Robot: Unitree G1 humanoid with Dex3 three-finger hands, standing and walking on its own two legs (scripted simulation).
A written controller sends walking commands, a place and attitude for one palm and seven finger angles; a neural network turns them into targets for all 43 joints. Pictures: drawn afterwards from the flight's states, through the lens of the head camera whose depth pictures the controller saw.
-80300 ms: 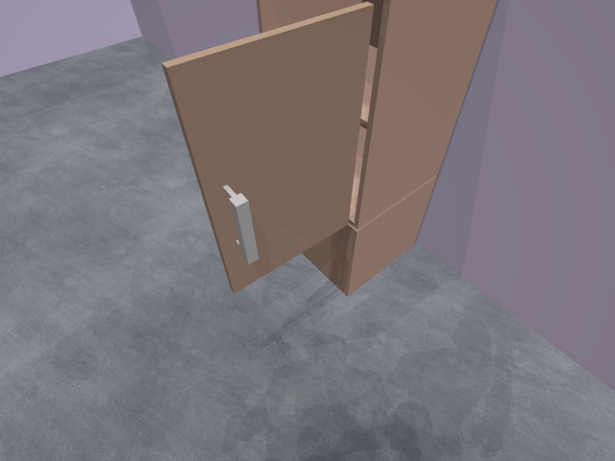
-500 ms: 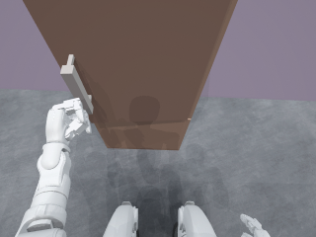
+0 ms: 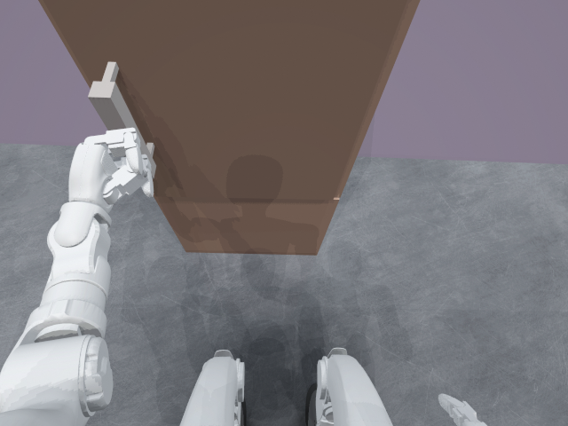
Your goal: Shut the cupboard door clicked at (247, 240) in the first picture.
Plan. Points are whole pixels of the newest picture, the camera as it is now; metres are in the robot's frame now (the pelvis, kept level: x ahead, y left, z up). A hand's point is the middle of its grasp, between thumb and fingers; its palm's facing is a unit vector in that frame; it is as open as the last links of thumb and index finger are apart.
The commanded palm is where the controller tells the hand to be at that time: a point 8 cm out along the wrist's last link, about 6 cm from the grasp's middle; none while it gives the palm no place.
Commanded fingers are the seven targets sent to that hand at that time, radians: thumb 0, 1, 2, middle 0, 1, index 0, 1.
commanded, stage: push the door shut along its arc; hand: left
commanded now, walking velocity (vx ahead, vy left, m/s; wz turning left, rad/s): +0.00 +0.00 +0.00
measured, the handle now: (131, 125) +0.53 +0.23 +0.04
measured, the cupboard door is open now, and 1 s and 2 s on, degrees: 1 0 0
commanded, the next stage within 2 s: pull the fist back off the door in 0.46 s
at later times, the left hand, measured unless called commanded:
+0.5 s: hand (143, 171) +0.45 +0.20 +0.04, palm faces -0.16 -0.99 -0.06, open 2.9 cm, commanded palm +0.50 +0.21 +0.04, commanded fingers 0.00 0.90 0.90 -1.30 -1.50 -1.30 -1.50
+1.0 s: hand (158, 168) +0.45 +0.18 +0.04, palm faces +0.09 -1.00 -0.04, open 3.2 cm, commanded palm +0.43 +0.21 +0.04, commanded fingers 0.00 0.90 0.90 -1.30 -1.50 -1.30 -1.50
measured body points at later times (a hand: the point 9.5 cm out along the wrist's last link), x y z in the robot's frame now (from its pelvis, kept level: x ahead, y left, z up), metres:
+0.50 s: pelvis -0.03 +0.01 -0.02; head +0.11 +0.04 +0.41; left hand +0.45 +0.25 +0.04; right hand +0.04 -0.27 -0.12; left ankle +0.03 +0.11 -0.61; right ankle +0.05 -0.12 -0.61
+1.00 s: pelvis -0.04 +0.00 -0.01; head +0.09 +0.03 +0.42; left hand +0.44 +0.23 +0.04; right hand +0.02 -0.26 -0.12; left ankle +0.03 +0.11 -0.61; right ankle +0.05 -0.12 -0.61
